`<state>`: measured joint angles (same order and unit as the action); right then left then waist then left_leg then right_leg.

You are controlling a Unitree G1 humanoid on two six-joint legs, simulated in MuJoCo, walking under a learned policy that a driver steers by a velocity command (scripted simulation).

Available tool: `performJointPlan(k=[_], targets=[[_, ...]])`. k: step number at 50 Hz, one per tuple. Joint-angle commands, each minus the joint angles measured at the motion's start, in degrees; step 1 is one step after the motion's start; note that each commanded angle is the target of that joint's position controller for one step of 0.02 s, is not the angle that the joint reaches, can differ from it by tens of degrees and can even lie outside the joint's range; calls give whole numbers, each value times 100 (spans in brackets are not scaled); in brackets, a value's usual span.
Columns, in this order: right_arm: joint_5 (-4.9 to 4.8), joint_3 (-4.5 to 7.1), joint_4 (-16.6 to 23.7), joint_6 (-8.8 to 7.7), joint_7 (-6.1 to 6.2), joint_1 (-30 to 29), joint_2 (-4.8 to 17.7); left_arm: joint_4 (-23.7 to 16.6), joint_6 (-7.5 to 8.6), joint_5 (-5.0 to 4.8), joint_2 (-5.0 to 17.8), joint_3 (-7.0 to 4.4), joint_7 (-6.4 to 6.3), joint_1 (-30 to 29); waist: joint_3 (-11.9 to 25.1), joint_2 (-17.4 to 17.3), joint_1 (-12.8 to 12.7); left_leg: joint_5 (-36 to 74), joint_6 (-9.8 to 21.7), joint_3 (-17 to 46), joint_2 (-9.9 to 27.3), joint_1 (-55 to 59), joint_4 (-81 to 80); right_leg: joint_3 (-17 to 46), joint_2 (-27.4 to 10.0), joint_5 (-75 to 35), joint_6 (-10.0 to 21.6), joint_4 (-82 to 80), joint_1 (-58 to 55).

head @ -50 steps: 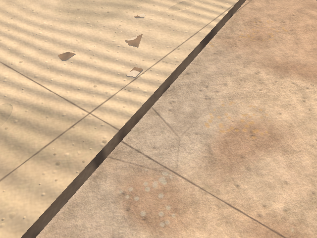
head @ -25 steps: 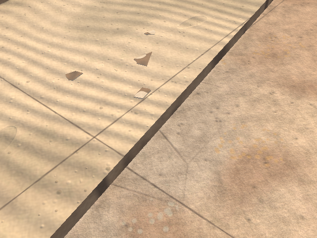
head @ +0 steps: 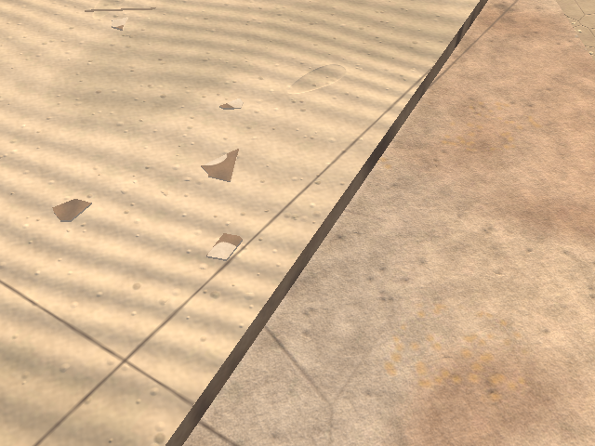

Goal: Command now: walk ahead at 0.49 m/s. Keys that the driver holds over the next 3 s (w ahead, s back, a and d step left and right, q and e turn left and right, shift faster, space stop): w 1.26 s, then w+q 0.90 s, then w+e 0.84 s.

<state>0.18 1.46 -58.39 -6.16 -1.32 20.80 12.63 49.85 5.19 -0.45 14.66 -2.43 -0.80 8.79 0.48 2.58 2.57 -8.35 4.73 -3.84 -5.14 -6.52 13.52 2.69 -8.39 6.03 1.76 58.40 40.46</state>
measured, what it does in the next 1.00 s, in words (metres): walks ahead: right foot, then left foot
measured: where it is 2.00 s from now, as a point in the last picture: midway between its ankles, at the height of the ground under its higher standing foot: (323, 245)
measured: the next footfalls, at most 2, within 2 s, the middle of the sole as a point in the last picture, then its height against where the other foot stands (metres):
right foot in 0.26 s outside the picture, level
left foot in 0.76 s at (280, 428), level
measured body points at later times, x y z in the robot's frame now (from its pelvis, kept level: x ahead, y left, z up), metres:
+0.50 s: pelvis +0.28 -0.08 +0.00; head +0.30 -0.09 +0.45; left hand +0.31 +0.18 -0.13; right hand +0.39 -0.34 -0.13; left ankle +0.34 +0.09 -0.66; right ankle +0.29 -0.16 -0.75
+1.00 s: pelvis +0.54 -0.03 +0.00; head +0.55 -0.01 +0.45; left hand +0.61 +0.22 -0.15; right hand +0.53 -0.28 -0.13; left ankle +0.52 +0.03 -0.75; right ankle +0.56 -0.18 -0.67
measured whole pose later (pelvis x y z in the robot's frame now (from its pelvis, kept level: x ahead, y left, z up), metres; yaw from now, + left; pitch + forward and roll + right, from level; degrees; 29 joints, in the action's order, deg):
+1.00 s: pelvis +0.54 -0.03 +0.00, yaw +1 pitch +0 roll +0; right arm 0.7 2.6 -57.0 -5.2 -0.3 21.9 11.4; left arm 54.4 2.7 2.2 13.1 -2.7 2.0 13.0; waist -2.0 2.4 0.3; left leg -10.3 5.3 -5.7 -3.4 -6.2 16.3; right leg -0.7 -4.6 12.6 2.8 59.7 30.9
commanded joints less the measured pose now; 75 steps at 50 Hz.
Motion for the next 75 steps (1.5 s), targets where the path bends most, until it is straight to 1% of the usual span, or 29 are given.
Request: performJointPlan(k=[1, 8, 12, 13, 14, 15, 16, 17, 18, 22, 23, 28, 33, 37, 38, 39, 40, 41, 45, 53, 60, 63, 65, 66, 67, 68, 69, 72, 75], targets=[[-41, 141, 344, -53, 113, -145, 844, -317, 45, 19, 136, -9, 21, -181, -390, -448, -154, 941, 842, 940, 1520, -475, -830, -78, -9, -949, -88, -1164, -70], [-128, 194, 79, 84, 166, 518, 982, -730, 127, -83, 207, 23, 232, -1329, -567, -561, 177, 804, 647, 933, 1891, 755, -367, -202, 320, -821, 33, -2692, -128], [-91, 228, 143, 204, 180, 201, 1066, -490, 201, -65, 645, -199, 285, -142, 175, -708, -596, 3004, 347, 678, 1727, 883, 1217, -548, 783, -175, 444, -3049, -2000], [-20, 145, 257, 207, 176, 135, 882, -174, 204, -44, 1008, -352, 240, 1027, 949, -506, -1047, 2799, 165, 418, 1402, 47, 2663, -156, 438, -323, 730, -2873, -3695], [-5, -49, 341, 96, 115, 758, 257, -14, 161, 72, 1621, -505, 216, 1863, 1895, 790, -968, 640, -271, 55, 499, -2419, 5069, 2279, -1066, 365, 1596, -3064, -6203], [-80, -69, 248, -73, 73, 845, 275, 35, 140, 48, 1311, -406, 230, 1977, 2378, 1235, -958, -2285, -242, 911, 189, -3359, 6124, 4079, -1527, 854, 1856, -4024, -6578], [-238, 96, 398, -170, 48, 290, 884, -30, 152, 11, 935, -281, 224, 1499, 1518, 848, -881, -2025, -101, 1109, 582, -3863, 6542, 3362, -1314, 955, 1501, -4112, -5886], [-269, 121, 550, -196, 75, -174, 980, -167, 144, 0, 721, -203, 217, 903, 898, 448, -702, -1458, -41, 906, 913, -3822, 6369, 2457, -1116, 458, 1299, -4222, -4930], [-188, 145, 574, -163, 123, -394, 910, -223, 145, 32, 531, -138, 251, 485, 498, 19, -510, -1026, -63, 806, 1130, -3548, 6009, 1835, -861, -43, 1197, -4443, -4064], [-92, 167, 506, 133, 196, -109, 505, -23, 210, 79, 452, -121, 292, 436, 109, 143, -69, -383, -185, 728, 1376, -2829, 5220, 725, -368, -847, 1157, -5009, -2914], [414, 72, 573, 274, 19, -160, 314, 286, 187, 198, 503, -131, 235, 1071, -167, -151, -19, -244, -264, 324, 1218, -2669, 5036, 422, -278, -1243, 1047, -5028, -2560], [195, 19, 970, 350, -84, -1272, 327, 401, 127, 136, 493, -117, 217, 1285, -352, 187, -249, 757, -373, 124, 1177, -2724, 3253, 11, -76, -1060, 927, -5141, -2867], [150, 7, 1218, 304, -30, -1906, 418, 624, 81, 181, 564, -141, 143, 1733, -474, 190, -466, 478, -224, 58, 981, -2539, 2286, 151, -424, -1044, 972, -4966, -3764], [183, 132, 933, 146, 71, -826, 505, 723, 14, 192, 607, -159, 68, 1591, -141, 24, 42, -175, 68, -116, 550, -1144, 1366, -14, -371, -2627, 786, -3566, -4112], [249, 234, 603, 71, 132, 101, 698, 707, 10, 180, 482, -115, 67, 1632, 391, -244, 320, -148, 198, 29, 614, 102, 1195, -264, -27, -2600, 671, -2404, -3683], [355, 359, 529, 17, 191, 958, 1223, 457, 21, 160, 275, -34, 67, 1558, 1029, -1002, 570, -430, 497, 1704, 2071, 1227, 885, -588, 371, -726, 477, -669, -2681], [250, 507, 401, 91, 157, 1015, 1687, 469, 14, 25, -147, 14, 124, 2178, 1114, -2231, 190, -617, 1210, 4048, 2999, 2208, 119, -644, 1320, 2412, 325, 817, -685], [106, 404, 539, 159, 109, 458, 1137, 510, -42, 206, 416, -98, 105, 1703, 466, -908, 70, -1200, 1010, 3597, 2711, 1575, 57, -78, 833, 2180, 412, 1136, -248], [81, 198, 564, 83, 80, -230, 362, 423, -156, 275, 110, -67, 249, 1160, -276, -633, -353, 148, 539, 1624, 1884, 35, -489, -131, 313, 896, 242, 470, -892], [52, 196, 182, 36, 134, 706, 449, 49, -312, 237, -48, -19, 312, -209, -554, -638, -164, 1964, 559, 700, 1620, 475, -537, -562, 243, -55, -101, -708, -17], [115, 188, 65, 60, 182, 969, 487, -274, -291, 179, -58, 23, 285, -1028, -726, -776, -52, 2729, 523, 441, 1798, 920, -355, -761, 500, -444, 182, -2184, -535], [121, 230, 75, 68, 227, 735, 601, -224, -211, 191, 61, -52, 222, -667, -516, -771, -298, 4184, 413, 333, 1864, 1190, 320, -856, 775, 95, 457, -2559, -1296], [95, 230, 80, 128, 232, 566, 618, 247, -88, 240, 213, -178, 137, 813, 242, -587, -922, 4505, 266, 248, 1534, 928, 2125, -944, 1058, -97, 612, -3191, -3030], [4, 165, 202, 133, 203, 614, 431, 428, -20, 378, 615, -295, 82, 1655, 861, -162, -1140, 2663, 174, 136, 1217, -213, 3622, 2, 132, 178, 746, -3337, -4482], [-228, 3, 276, 163, 162, 1410, -378, 434, -37, 465, 1244, -437, 86, 1919, 1558, 1327, -728, -1962, -72, -146, 214, -2299, 5822, 2646, -1728, 93, 1445, -3760, -6096], [-103, 178, 126, 217, 220, 1174, 274, 379, -150, 237, 1063, -452, 137, 1670, 1491, 448, -840, -1953, 20, 571, 319, -2663, 6680, 3032, -1552, 1284, 1454, -4292, -5490], [-25, 225, 291, 218, 209, 636, 345, 270, -161, 202, 658, -325, 143, 1015, 517, 178, -605, -1489, 75, 584, 595, -2934, 6892, 2221, -1321, 2019, 1234, -4511, -4543], [119, 238, 362, 336, 128, 446, 70, 315, -33, 197, -15, -123, 112, 568, -255, 142, -189, -730, 118, 521, 964, -2456, 6746, 724, -736, 1106, 704, -4971, -2960], [76, 248, 447, 510, 145, 347, -172, 571, 99, 200, -19, -105, 139, 1102, -222, 61, -91, -796, 174, 431, 865, -3252, 8141, 318, -756, 677, 679, -4825, -3049]])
